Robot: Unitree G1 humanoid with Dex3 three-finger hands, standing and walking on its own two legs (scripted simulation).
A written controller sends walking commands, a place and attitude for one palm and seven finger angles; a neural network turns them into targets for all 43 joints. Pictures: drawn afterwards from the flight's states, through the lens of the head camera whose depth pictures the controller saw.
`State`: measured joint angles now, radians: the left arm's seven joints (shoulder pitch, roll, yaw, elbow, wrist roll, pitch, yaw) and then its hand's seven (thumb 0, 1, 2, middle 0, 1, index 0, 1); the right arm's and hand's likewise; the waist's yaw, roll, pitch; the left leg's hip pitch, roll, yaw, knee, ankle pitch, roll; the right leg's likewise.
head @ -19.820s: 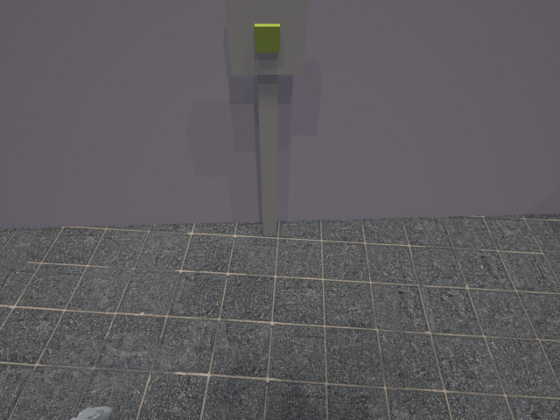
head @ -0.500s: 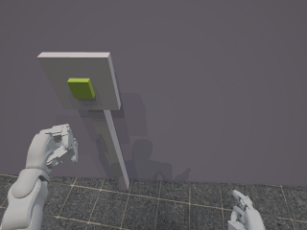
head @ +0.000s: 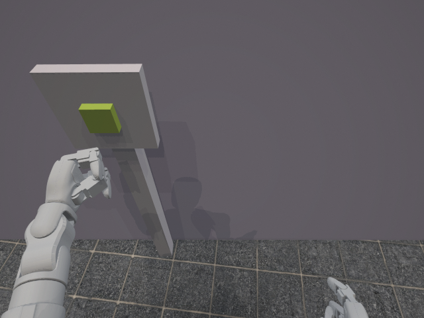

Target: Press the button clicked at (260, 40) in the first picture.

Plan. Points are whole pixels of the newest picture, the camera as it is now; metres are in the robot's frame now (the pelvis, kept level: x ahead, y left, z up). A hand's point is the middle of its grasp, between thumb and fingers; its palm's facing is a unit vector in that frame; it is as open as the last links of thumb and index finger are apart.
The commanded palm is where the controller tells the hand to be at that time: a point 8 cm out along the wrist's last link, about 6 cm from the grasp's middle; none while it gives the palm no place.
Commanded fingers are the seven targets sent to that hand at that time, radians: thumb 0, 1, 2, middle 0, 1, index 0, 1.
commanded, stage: aim a knuckle at the button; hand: left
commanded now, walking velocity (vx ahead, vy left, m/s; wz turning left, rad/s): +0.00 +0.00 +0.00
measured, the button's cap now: (101, 117) +0.47 +0.26 +0.13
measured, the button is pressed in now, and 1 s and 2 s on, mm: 0 0 3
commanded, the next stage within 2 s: press the button with the knuckle in 1.18 s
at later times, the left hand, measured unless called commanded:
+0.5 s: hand (110, 159) +0.39 +0.23 +0.10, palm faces +0.08 -1.00 -0.02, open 3.1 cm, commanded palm +0.35 +0.28 +0.10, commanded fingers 0.00 0.90 0.90 -1.30 -1.50 -1.30 -1.50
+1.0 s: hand (109, 160) +0.38 +0.23 +0.09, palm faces +0.06 -1.00 -0.01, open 3.1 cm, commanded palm +0.35 +0.28 +0.10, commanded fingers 0.00 0.90 0.90 -1.30 -1.50 -1.30 -1.50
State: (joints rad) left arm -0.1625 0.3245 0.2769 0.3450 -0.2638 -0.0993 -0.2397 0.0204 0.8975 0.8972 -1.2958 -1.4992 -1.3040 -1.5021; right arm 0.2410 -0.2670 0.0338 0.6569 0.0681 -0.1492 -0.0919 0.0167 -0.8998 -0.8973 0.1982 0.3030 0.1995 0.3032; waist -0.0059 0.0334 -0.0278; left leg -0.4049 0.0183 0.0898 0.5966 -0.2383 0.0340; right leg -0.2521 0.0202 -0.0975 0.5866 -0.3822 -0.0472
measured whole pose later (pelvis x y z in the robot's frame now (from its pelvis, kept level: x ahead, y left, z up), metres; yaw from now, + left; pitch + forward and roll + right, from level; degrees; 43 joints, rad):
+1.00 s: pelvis -0.01 +0.01 -0.01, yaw +0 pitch +6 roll -1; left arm -0.44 0.38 0.31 0.69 -0.23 -0.19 -0.26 0.02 0.90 0.90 -1.30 -1.50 -1.30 -1.50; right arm 0.28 -0.27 0.03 0.63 0.07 -0.04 -0.08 0.01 -0.90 -0.90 0.20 0.30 0.20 0.30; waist -0.04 0.02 -0.04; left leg -0.52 0.03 0.09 0.68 -0.26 0.05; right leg -0.36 0.03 -0.10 0.65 -0.40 -0.04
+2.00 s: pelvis -0.01 +0.01 -0.01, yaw -1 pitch +8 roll -2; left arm -0.62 0.47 0.36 0.92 -0.21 -0.24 -0.30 0.01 0.88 0.91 -1.30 -1.50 -1.30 -1.50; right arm 0.35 -0.28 0.03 0.66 0.06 0.00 -0.07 0.01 -0.90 -0.90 0.20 0.30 0.20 0.30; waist -0.07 0.02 -0.06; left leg -0.59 0.04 0.08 0.72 -0.27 0.05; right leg -0.43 0.03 -0.10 0.69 -0.41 -0.04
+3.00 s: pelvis -0.03 +0.00 -0.03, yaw +1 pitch +11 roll -3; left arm -0.82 0.54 0.33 1.14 -0.18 -0.28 -0.28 0.00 0.82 0.99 -1.30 -1.50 -1.33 -1.50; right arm 0.38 -0.29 0.04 0.70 0.05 -0.05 -0.06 0.01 -0.90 -0.90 0.20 0.30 0.20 0.30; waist -0.10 0.03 -0.06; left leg -0.73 0.05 0.04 0.80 -0.26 0.04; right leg -0.56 0.04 -0.14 0.77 -0.41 -0.06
